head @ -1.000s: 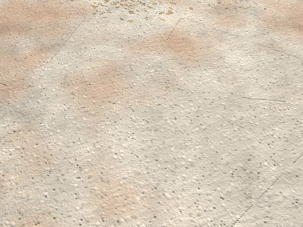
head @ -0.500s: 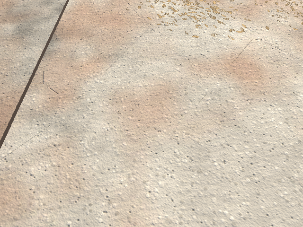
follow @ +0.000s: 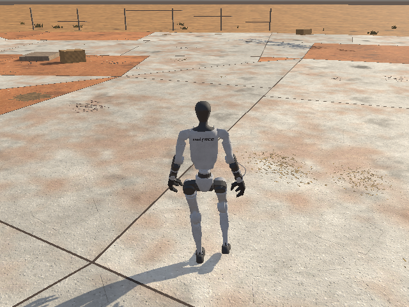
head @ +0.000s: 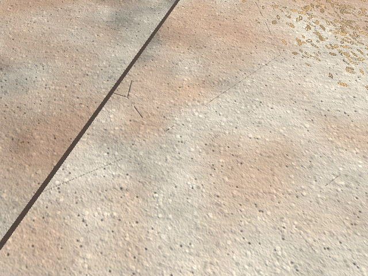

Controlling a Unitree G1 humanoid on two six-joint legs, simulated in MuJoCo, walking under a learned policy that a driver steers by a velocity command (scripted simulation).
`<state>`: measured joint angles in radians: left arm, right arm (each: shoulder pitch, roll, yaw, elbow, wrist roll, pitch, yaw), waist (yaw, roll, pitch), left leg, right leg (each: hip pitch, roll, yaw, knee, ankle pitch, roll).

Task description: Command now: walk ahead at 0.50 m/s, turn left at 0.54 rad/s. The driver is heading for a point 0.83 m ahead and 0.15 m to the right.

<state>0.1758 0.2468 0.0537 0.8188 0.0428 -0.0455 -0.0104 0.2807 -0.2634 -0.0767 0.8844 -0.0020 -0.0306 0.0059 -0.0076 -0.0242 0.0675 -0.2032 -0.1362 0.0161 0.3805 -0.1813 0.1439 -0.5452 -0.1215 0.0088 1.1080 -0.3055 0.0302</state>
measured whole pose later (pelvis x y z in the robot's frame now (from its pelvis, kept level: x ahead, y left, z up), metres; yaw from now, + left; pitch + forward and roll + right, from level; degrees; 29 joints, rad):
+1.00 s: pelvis +0.55 +0.03 +0.00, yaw +2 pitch +0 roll +0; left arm 0.36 0.24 0.05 0.97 0.01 -0.05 -0.01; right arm 0.14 -0.23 -0.03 0.85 -0.03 -0.08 0.00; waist 0.04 -0.03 0.04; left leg -0.30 0.00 0.12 0.46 -0.17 0.06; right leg -0.33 -0.01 0.00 1.08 -0.36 -0.08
